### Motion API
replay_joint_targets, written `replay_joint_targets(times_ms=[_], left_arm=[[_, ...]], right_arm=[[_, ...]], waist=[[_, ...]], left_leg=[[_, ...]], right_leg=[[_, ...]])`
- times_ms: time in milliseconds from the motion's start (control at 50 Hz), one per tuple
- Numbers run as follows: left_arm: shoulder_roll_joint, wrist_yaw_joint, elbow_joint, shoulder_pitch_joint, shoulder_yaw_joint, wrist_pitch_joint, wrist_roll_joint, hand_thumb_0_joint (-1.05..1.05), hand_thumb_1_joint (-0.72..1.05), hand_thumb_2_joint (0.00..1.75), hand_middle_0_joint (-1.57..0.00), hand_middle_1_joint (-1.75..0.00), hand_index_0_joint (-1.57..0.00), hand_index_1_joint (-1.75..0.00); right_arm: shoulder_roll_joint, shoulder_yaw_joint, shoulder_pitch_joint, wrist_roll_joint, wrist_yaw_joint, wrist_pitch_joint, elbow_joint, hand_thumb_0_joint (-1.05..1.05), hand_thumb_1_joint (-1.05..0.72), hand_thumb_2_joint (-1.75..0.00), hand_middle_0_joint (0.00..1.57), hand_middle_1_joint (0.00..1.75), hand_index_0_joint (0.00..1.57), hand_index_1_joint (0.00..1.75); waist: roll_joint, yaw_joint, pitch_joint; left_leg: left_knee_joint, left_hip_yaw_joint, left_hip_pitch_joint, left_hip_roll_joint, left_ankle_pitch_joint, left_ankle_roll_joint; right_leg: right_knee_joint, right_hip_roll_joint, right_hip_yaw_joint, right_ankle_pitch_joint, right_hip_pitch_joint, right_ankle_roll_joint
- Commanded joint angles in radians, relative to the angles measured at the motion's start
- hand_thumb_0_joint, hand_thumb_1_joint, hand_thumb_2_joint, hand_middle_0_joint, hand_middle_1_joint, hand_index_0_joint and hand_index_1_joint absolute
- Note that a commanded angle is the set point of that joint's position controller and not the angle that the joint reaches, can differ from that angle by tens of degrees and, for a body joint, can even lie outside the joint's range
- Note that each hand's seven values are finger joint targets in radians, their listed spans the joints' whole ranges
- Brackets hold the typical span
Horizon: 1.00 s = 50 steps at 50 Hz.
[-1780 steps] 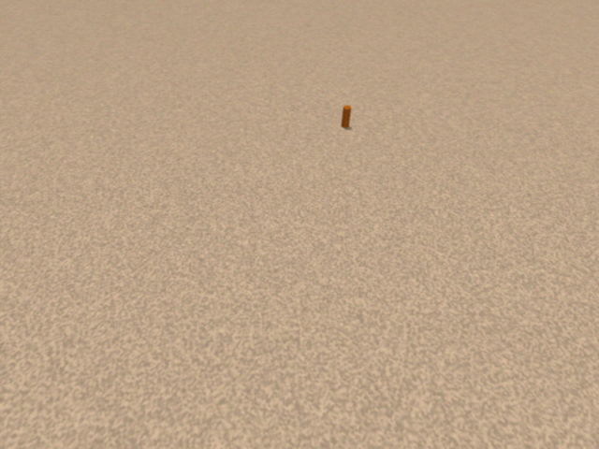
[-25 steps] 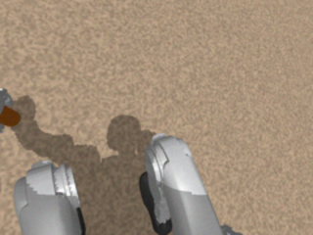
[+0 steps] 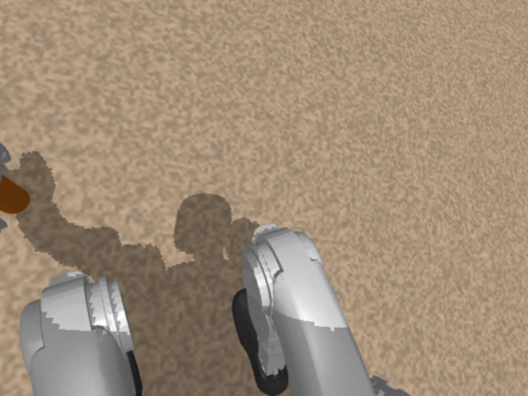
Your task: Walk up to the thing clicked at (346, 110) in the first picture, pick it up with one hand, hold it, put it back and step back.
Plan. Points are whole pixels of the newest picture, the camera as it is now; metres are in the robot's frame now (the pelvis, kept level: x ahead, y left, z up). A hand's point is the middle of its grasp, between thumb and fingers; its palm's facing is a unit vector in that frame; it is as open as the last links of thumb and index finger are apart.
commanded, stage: open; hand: left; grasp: from above
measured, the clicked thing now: out of the picture +0.46 +0.29 -0.24
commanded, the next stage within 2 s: withdraw in 0.22 s
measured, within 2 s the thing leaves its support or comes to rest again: neither
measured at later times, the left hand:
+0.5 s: hand out of the picture +0.45 +0.30 -0.19, palm faces -0.37 -0.11 -0.92, open 13.5 cm
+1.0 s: hand out of the picture +0.42 +0.31 -0.01, palm faces -0.47 -0.07 -0.88, open 14.0 cm
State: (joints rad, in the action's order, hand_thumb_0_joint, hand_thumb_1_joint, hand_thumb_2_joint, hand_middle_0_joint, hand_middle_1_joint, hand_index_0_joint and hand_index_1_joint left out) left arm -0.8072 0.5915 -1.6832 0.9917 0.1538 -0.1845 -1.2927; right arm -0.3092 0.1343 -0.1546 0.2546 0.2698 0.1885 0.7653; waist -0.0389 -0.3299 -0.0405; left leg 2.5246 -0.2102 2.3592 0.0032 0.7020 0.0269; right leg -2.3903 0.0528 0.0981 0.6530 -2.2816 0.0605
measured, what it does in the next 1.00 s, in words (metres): rises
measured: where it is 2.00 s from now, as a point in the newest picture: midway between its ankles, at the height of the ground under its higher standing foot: (201, 389)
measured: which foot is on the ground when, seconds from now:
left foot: down 0.00-1.00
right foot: down 0.00-1.00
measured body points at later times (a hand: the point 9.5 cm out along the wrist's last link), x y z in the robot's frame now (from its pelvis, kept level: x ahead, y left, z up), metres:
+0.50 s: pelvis +0.00 +0.00 +0.00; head +0.24 +0.09 +0.37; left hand +0.47 +0.30 -0.14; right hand +0.03 -0.27 -0.08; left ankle +0.07 +0.13 -0.27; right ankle +0.11 -0.12 -0.27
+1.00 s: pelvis -0.01 -0.01 +0.10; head +0.18 +0.06 +0.50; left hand +0.44 +0.31 +0.04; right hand +0.10 -0.28 -0.01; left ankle +0.07 +0.13 -0.27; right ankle +0.11 -0.13 -0.27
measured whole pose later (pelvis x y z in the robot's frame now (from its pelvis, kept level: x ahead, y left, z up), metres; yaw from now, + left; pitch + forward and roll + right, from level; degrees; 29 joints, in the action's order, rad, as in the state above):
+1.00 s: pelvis -0.01 -0.01 +0.10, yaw +6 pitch +33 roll -6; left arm -0.64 0.16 -1.25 0.93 -0.06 -0.15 -1.14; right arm -0.31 0.02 -0.16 0.07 0.12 0.01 0.67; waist 0.02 -0.17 0.13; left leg 2.17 -0.11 2.12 0.00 0.64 0.02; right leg -2.10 0.02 0.04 0.62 -2.07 0.03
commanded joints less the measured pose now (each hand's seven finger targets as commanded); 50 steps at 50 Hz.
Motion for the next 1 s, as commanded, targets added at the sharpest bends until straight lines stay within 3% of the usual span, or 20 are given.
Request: replay_joint_targets(times_ms=[0, 100, 160, 240, 280, 340, 400, 440, 500, 540, 580, 660, 720, 740, 760, 800, 820, 880, 940, 980], left_arm=[[-0.203, 0.014, 0.106, 0.262, 0.001, -0.007, 0.017, 0.0, -0.28, 0.89, -0.3, -0.87, -0.29, -0.87], [-0.209, 0.019, 0.105, 0.249, 0.007, -0.017, 0.012, 0.0, -0.32, 0.96, -0.26, -0.92, -0.25, -0.93], [-0.205, 0.021, 0.105, 0.282, -0.012, -0.022, -0.002, 0.0, -0.37, 0.98, -0.22, -0.95, -0.21, -0.96], [-0.213, 0.036, 0.09, 0.252, 0.007, -0.021, 0.002, 0.0, -0.39, 1.03, -0.19, -0.99, -0.18, -1.01], [-0.199, 0.036, 0.091, 0.276, -0.005, -0.019, -0.01, 0.0, -0.38, 1.04, -0.19, -1.02, -0.18, -1.03], [-0.246, 0.046, 0.134, 0.283, 0.024, -0.012, -0.009, 0.0, -0.52, 0.98, -0.09, -1.0, -0.09, -1.0], [-0.23, 0.044, 0.185, 0.308, 0.014, -0.001, -0.006, 0.0, -0.56, 1.01, -0.07, -1.02, -0.07, -1.02], [-0.265, 0.034, 0.295, 0.307, 0.04, 0.011, 0.006, 0.0, -0.56, 1.01, -0.08, -1.01, -0.07, -1.02], [-0.162, -0.006, 0.377, 0.216, -0.026, 0.047, 0.045, 0.0, -0.58, 1.02, -0.08, -1.0, -0.07, -1.01], [-0.183, -0.034, 0.479, 0.275, -0.017, 0.071, 0.062, 0.0, -0.58, 1.02, -0.08, -1.0, -0.06, -1.01], [-0.196, -0.068, 0.584, 0.229, 0.0, 0.105, 0.084, 0.0, -0.59, 1.03, -0.08, -0.99, -0.06, -1.01], [-0.083, -0.197, 0.589, 0.235, -0.087, 0.156, 0.119, 0.0, -0.56, 1.02, -0.1, -0.97, -0.08, -0.99], [-0.051, -0.298, 0.555, 0.153, -0.092, 0.154, 0.163, 0.0, -0.56, 1.02, -0.12, -0.96, -0.1, -0.99], [0.02, -0.336, 0.555, 0.155, -0.14, 0.146, 0.179, 0.0, -0.56, 1.02, -0.12, -0.97, -0.1, -0.99], [0.0, -0.366, 0.529, 0.109, -0.125, 0.141, 0.182, 0.0, -0.56, 1.02, -0.11, -0.98, -0.09, -1.0], [0.066, -0.421, 0.586, 0.194, -0.189, 0.108, 0.198, 0.0, -0.56, 1.03, -0.11, -0.98, -0.09, -1.0], [0.027, -0.434, 0.559, 0.176, -0.172, 0.096, 0.196, 0.0, -0.55, 1.03, -0.11, -0.98, -0.09, -1.01], [0.01, -0.438, 0.571, 0.226, -0.196, 0.049, 0.18, 0.0, -0.54, 1.02, -0.13, -0.97, -0.11, -1.0], [-0.024, -0.394, 0.591, 0.306, -0.193, 0.013, 0.149, 0.0, -0.52, 1.0, -0.14, -0.95, -0.12, -0.98], [-0.016, -0.356, 0.511, 0.301, -0.193, 0.008, 0.126, 0.0, -0.54, 1.02, -0.11, -0.98, -0.1, -1.0]], right_arm=[[-0.292, -0.081, -0.209, -0.008, -0.01, 0.001, 0.0, 0.0, -0.9, -0.9, 0.2, 0.3, 0.2, 0.3], [-0.289, -0.083, -0.201, -0.015, -0.017, -0.008, -0.002, 0.0, -0.9, -0.9, 0.2, 0.3, 0.2, 0.3], [-0.291, -0.084, -0.201, -0.014, -0.018, -0.006, -0.004, 0.0, -0.9, -0.9, 0.2, 0.3, 0.2, 0.3], [-0.288, -0.078, -0.194, -0.013, -0.022, -0.004, -0.002, 0.0, -0.9, -0.9, 0.2, 0.3, 0.2, 0.3], [-0.287, -0.078, -0.197, -0.007, -0.021, -0.003, -0.006, 0.0, -0.89, -0.9, 0.2, 0.3, 0.2, 0.3], [-0.297, -0.088, -0.197, -0.011, -0.023, -0.006, -0.002, 0.0, -0.91, -0.9, 0.2, 0.3, 0.2, 0.3], [-0.29, -0.095, -0.194, -0.009, -0.016, -0.004, -0.007, 0.0, -0.92, -0.91, 0.2, 0.3, 0.2, 0.3], [-0.288, -0.111, -0.194, -0.021, -0.014, -0.002, -0.005, 0.0, -0.92, -0.91, 0.2, 0.3, 0.2, 0.3], [-0.27, -0.14, -0.16, -0.062, -0.012, -0.019, -0.013, 0.0, -0.92, -0.91, 0.2, 0.3, 0.2, 0.3], [-0.272, -0.163, -0.187, -0.085, -0.011, -0.034, -0.011, 0.0, -0.92, -0.91, 0.2, 0.3, 0.2, 0.3], [-0.266, -0.191, -0.203, -0.116, -0.02, -0.059, -0.018, 0.0, -0.92, -0.91, 0.2, 0.3, 0.2, 0.3], [-0.234, -0.211, -0.228, -0.159, -0.044, -0.12, -0.017, 0.0, -0.92, -0.91, 0.2, 0.3, 0.2, 0.3], [-0.222, -0.22, -0.228, -0.171, -0.076, -0.151, -0.051, 0.0, -0.92, -0.91, 0.2, 0.3, 0.2, 0.3], [-0.214, -0.216, -0.214, -0.175, -0.086, -0.159, -0.076, 0.0, -0.92, -0.91, 0.2, 0.3, 0.2, 0.3], [-0.221, -0.221, -0.22, -0.179, -0.099, -0.168, -0.077, 0.0, -0.92, -0.91, 0.2, 0.3, 0.2, 0.3], [-0.205, -0.207, -0.201, -0.185, -0.125, -0.175, -0.11, 0.0, -0.92, -0.91, 0.2, 0.3, 0.2, 0.3], [-0.208, -0.207, -0.209, -0.187, -0.137, -0.178, -0.104, 0.0, -0.92, -0.91, 0.2, 0.3, 0.2, 0.3], [-0.198, -0.184, -0.203, -0.189, -0.164, -0.18, -0.104, 0.0, -0.92, -0.91, 0.2, 0.3, 0.2, 0.3], [-0.18, -0.168, -0.18, -0.183, -0.177, -0.18, -0.105, 0.0, -0.92, -0.91, 0.2, 0.3, 0.2, 0.3], [-0.183, -0.16, -0.171, -0.176, -0.179, -0.176, -0.103, 0.0, -0.91, -0.91, 0.2, 0.3, 0.2, 0.3]], waist=[[0.357, -0.029, 0.606], [0.359, -0.014, 0.615], [0.346, -0.037, 0.599], [0.356, -0.017, 0.6], [0.356, -0.035, 0.595], [0.403, -0.006, 0.651], [0.424, -0.018, 0.665], [0.475, 0.016, 0.742], [0.524, 0.073, 0.819], [0.524, 0.077, 0.863], [0.529, 0.13, 0.967], [0.388, 0.1, 0.873], [0.238, 0.091, 0.783], [0.185, 0.077, 0.727], [0.137, 0.083, 0.695], [0.105, 0.066, 0.668], [0.092, 0.071, 0.649], [0.118, 0.082, 0.609], [0.203, 0.103, 0.688], [0.208, 0.098, 0.668]], left_leg=[[-0.258, 0.127, -0.449, 0.0, -0.16, -0.046], [-0.274, 0.122, -0.453, 0.0, -0.134, -0.043], [-0.254, 0.126, -0.435, -0.002, -0.133, -0.05], [-0.267, 0.123, -0.448, -0.001, -0.138, -0.044], [-0.264, 0.123, -0.453, 0.0, -0.138, -0.045], [-0.279, 0.123, -0.495, -0.002, -0.156, -0.04], [-0.272, 0.134, -0.499, -0.001, -0.165, -0.04], [-0.29, 0.139, -0.561, -0.001, -0.19, -0.036], [-0.347, 0.143, -0.632, -0.001, -0.201, -0.024], [-0.359, 0.153, -0.645, -0.001, -0.219, -0.029], [-0.406, 0.17, -0.698, 0.003, -0.254, -0.033], [-0.463, 0.171, -0.657, 0.005, -0.231, -0.049], [-0.492, 0.177, -0.569, 0.011, -0.177, -0.065], [-0.499, 0.177, -0.531, 0.015, -0.149, -0.069], [-0.515, 0.174, -0.52, 0.015, -0.132, -0.07], [-0.524, 0.178, -0.5, 0.019, -0.11, -0.072], [-0.532, 0.179, -0.504, 0.017, -0.099, -0.072], [-0.548, 0.181, -0.53, 0.018, -0.081, -0.062], [-0.561, 0.184, -0.595, 0.016, -0.083, -0.056], [-0.563, 0.182, -0.588, 0.019, -0.071, -0.054]], right_leg=[[0.224, 0.02, 0.125, -0.191, 0.34, -0.088], [0.223, 0.021, 0.128, -0.162, 0.324, -0.092], [0.226, 0.025, 0.117, -0.172, 0.332, -0.087], [0.225, 0.023, 0.127, -0.167, 0.315, -0.09], [0.219, 0.021, 0.131, -0.172, 0.309, -0.088], [0.214, 0.021, 0.126, -0.187, 0.32, -0.09], [0.216, 0.019, 0.119, -0.201, 0.328, -0.092], [0.218, 0.015, 0.113, -0.218, 0.344, -0.095], [0.228, 0.008, 0.101, -0.215, 0.323, -0.108], [0.244, 0.004, 0.085, -0.244, 0.339, -0.106], [0.286, 0.002, 0.061, -0.271, 0.414, -0.109], [0.373, 0.004, 0.04, -0.25, 0.438, -0.106], [0.444, 0.004, 0.023, -0.196, 0.506, -0.1], [0.479, 0.003, 0.021, -0.161, 0.514, -0.103], [0.497, 0.003, 0.02, -0.134, 0.525, -0.105], [0.533, 0.001, 0.009, -0.105, 0.533, -0.105], [0.541, 0.0, 0.005, -0.091, 0.542, -0.102], [0.548, -0.006, 0.004, -0.059, 0.503, -0.104], [0.519, -0.006, -0.003, -0.075, 0.493, -0.104], [0.508, -0.006, 0.001, -0.06, 0.462, -0.106]])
